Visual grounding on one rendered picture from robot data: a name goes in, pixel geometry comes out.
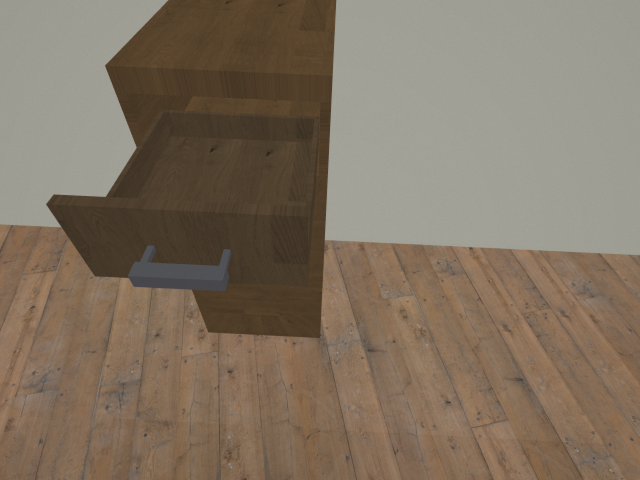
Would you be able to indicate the handle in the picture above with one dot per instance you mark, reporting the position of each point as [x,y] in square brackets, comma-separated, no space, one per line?
[179,276]

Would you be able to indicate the cabinet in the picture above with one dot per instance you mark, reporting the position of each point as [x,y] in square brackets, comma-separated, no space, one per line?
[271,57]

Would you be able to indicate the drawer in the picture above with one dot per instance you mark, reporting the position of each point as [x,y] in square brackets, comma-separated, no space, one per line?
[199,183]

